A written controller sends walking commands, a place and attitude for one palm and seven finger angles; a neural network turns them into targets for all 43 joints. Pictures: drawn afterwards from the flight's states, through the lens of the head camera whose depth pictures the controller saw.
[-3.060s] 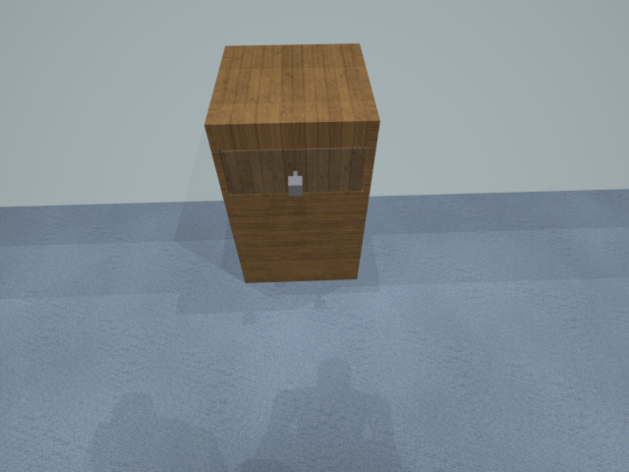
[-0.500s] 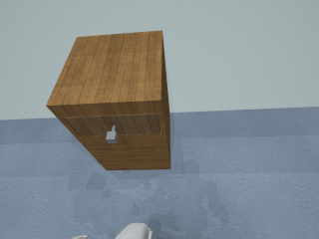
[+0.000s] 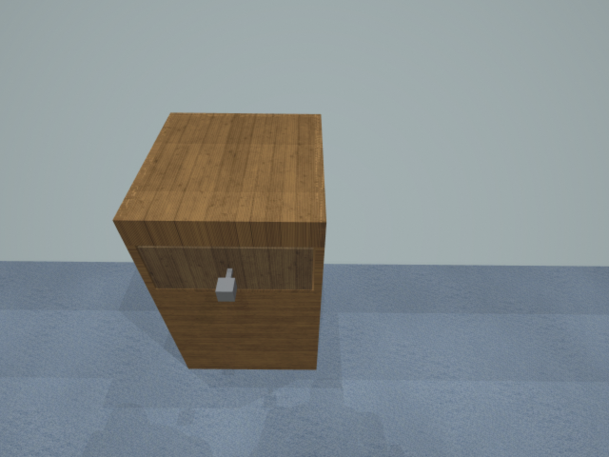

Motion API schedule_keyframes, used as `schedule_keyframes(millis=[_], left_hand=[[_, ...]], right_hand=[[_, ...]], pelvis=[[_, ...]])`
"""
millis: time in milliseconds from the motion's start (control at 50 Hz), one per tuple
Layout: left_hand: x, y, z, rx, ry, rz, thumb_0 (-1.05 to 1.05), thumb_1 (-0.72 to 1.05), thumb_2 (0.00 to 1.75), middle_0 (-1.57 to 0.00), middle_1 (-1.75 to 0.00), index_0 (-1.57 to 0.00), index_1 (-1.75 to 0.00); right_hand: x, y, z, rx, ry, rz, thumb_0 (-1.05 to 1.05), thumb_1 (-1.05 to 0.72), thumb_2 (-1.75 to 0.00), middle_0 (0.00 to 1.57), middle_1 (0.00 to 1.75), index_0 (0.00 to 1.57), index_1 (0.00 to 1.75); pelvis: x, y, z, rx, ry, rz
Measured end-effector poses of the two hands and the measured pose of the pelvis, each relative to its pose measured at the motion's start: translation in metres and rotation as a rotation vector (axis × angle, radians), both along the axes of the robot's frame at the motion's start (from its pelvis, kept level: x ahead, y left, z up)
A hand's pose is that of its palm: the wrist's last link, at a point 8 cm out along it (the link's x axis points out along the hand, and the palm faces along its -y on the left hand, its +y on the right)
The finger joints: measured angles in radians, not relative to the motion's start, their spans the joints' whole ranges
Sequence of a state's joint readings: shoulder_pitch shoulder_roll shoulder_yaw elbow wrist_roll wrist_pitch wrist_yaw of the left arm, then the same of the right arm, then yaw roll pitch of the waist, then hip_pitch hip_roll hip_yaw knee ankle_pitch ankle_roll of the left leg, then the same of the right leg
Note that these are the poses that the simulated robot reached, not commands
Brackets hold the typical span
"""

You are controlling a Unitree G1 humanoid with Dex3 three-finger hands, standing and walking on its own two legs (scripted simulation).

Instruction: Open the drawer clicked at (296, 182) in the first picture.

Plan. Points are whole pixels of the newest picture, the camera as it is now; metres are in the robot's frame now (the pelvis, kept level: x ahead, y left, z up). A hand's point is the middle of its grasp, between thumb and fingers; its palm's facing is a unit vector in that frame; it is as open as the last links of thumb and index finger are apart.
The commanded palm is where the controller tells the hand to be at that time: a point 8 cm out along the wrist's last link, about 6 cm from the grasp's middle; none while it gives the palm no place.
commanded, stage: come to a stop and stand still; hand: left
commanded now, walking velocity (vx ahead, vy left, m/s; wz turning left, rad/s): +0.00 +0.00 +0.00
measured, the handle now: (227, 282) +0.52 +0.22 -0.21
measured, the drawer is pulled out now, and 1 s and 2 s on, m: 0.00 0.00 0.00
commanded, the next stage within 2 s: look again from close up in 0.38 s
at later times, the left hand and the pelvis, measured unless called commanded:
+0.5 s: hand out of the picture -0.01 +0.19 -0.16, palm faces -0.01 -0.98 -0.19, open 7.3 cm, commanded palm none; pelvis -0.01 +0.02 +0.01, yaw -1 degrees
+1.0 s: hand out of the picture +0.01 +0.15 -0.16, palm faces +0.01 -0.98 -0.18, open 7.3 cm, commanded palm none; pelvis +0.02 -0.01 +0.01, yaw -1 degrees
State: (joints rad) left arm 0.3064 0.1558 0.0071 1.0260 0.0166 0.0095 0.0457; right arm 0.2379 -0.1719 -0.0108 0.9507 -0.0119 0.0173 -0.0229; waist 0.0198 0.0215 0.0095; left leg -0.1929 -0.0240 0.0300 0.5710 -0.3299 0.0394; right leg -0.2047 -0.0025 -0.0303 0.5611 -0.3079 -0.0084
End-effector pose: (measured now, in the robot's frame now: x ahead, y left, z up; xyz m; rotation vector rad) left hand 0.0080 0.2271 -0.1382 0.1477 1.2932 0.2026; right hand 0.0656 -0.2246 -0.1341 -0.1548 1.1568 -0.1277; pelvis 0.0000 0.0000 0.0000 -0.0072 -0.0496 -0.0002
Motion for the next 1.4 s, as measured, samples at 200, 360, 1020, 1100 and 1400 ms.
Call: schedule_keyframes(millis=[200, 360, 1020, 1100, 1400], left_hand=[[-0.002, 0.038, 0.012, 0.028, -0.01, -0.066, 0.01, 0.91, 0.9, -0.2, -0.3, -0.2, -0.3], [-0.019, 0.037, 0.01, 0.01, 0.067, -0.061, 0.01, 0.91, 0.9, -0.2, -0.3, -0.2, -0.3], [0.002, -0.029, 0.005, -0.046, 0.12, -0.033, 0.01, 0.92, 0.9, -0.2, -0.3, -0.2, -0.3], [0.004, -0.033, 0.005, -0.036, 0.111, -0.034, 0.01, 0.92, 0.9, -0.2, -0.3, -0.2, -0.3], [0.209, -0.055, 0.164, 0.9, -0.827, -0.845, 0.02, 0.75, 0.82, -0.21, -0.41, -0.21, -0.42]], right_hand=[[-0.057, 0.02, -0.001, 0.0, 0.084, -0.017, 0.0, -0.93, -0.89, 0.2, 0.3, 0.2, 0.3], [-0.097, 0.026, -0.003, 0.012, 0.214, -0.042, 0.01, -0.91, -0.89, 0.2, 0.3, 0.2, 0.3], [-0.054, 0.0, -0.006, 0.031, 0.233, -0.05, 0.01, -0.91, -0.89, 0.19, 0.3, 0.2, 0.3], [-0.055, -0.004, -0.007, 0.036, 0.243, -0.05, 0.01, -0.91, -0.89, 0.19, 0.3, 0.2, 0.3], [0.112, -0.07, 0.04, -0.054, -0.459, 0.038, 0.02, -0.91, -0.89, 0.19, 0.3, 0.2, 0.3]], pelvis=[[-0.019, 0.025, 0.005, 0.011, 0.025, -0.018], [-0.016, 0.028, 0.008, 0.015, 0.042, -0.018], [0.025, -0.013, 0.01, 0.018, 0.043, -0.017], [0.026, -0.018, 0.01, 0.013, 0.047, -0.013], [0.003, -0.035, -0.014, 0.061, 0.185, -0.069]])
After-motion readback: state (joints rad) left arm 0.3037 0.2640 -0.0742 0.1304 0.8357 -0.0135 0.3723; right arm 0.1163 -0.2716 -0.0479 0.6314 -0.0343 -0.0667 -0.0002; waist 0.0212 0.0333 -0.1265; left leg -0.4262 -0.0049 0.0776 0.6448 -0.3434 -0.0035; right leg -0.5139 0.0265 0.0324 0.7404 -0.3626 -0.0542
